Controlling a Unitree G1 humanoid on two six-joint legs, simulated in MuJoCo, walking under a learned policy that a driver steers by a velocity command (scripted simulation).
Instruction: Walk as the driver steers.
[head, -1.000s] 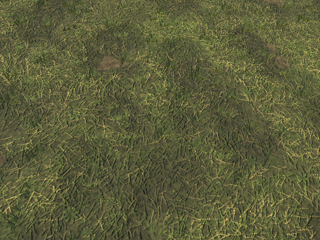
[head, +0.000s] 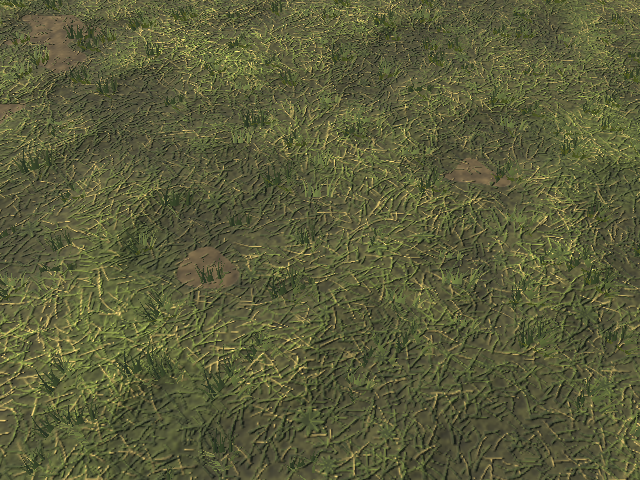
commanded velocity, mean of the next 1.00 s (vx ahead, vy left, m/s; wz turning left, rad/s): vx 0.38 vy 0.00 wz -0.04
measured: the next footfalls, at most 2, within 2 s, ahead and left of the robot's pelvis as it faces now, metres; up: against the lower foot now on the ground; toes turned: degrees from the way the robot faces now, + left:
right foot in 0.32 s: +0.11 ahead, -0.14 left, +0.00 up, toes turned -2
left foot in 0.80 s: +0.49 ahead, +0.07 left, +0.00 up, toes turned +0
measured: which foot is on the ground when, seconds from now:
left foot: down 0.00-0.32, up 0.34-0.78, down 0.80-1.00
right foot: down 0.00-0.04, up 0.06-0.30, down 0.32-0.82, up 0.84-1.00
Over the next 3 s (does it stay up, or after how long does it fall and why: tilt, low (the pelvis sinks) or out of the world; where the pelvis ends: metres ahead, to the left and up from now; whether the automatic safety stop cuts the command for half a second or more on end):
stays up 1.40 -0.50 0.00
